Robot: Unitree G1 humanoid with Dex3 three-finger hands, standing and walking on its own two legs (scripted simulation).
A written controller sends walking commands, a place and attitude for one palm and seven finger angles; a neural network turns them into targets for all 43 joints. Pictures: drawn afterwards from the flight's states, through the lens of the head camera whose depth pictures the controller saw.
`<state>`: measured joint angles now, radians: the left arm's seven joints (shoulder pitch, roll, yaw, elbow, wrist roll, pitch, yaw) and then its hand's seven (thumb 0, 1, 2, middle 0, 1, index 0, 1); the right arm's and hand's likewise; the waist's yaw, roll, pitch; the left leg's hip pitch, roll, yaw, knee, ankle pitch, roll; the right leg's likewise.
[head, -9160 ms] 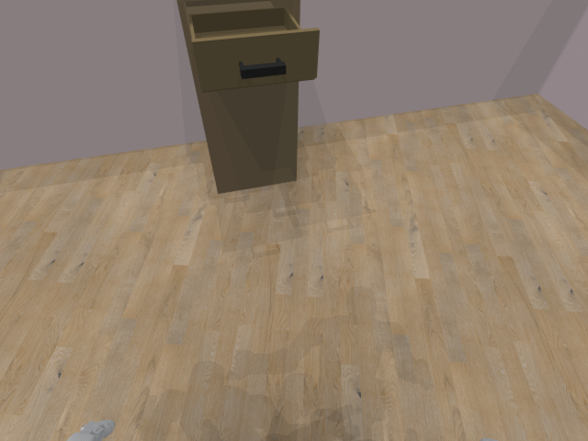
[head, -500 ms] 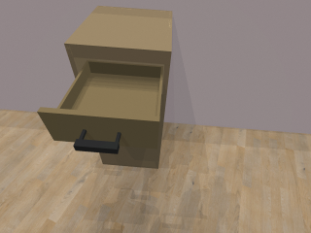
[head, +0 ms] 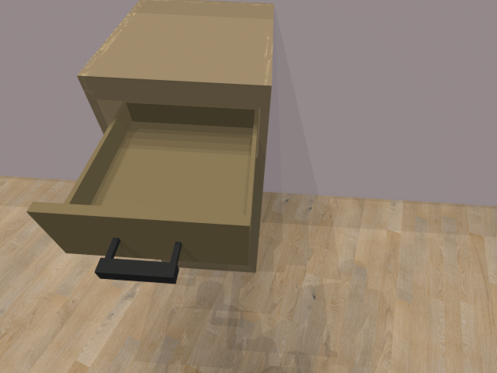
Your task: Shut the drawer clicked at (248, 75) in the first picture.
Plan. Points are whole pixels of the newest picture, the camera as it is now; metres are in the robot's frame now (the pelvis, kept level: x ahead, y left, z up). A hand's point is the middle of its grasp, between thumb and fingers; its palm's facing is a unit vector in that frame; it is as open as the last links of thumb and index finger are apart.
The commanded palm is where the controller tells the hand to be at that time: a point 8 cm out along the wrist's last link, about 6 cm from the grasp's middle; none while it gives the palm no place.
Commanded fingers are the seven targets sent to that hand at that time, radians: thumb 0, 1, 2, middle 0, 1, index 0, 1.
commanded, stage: come to a stop and stand still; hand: left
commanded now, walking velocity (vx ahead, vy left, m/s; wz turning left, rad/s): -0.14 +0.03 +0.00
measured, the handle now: (142, 258) +0.29 +0.20 +0.01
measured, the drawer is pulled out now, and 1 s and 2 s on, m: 0.30 0.30 0.30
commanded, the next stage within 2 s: look again from close up in 1.18 s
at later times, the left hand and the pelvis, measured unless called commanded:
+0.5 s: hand out of the picture +0.01 +0.19 -0.17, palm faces -0.02 -0.97 -0.25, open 7.3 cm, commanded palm none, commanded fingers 0.00 0.90 0.90 -0.20 -0.30 -0.20 -0.30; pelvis -0.02 +0.00 +0.00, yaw -1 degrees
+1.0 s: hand out of the picture +0.01 +0.19 -0.17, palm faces -0.01 -0.97 -0.23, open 7.3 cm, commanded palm none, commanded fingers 0.00 0.90 0.90 -0.20 -0.30 -0.20 -0.30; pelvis -0.01 +0.02 +0.00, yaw -1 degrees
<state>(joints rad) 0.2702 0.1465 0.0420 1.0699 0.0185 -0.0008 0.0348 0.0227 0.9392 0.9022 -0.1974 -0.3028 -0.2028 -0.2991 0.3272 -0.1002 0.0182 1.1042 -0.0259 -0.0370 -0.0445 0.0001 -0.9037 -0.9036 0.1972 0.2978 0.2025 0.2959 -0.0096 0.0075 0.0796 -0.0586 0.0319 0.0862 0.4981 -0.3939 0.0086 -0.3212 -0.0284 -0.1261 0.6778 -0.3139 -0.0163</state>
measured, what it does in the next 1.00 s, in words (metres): steps on the spot: right foot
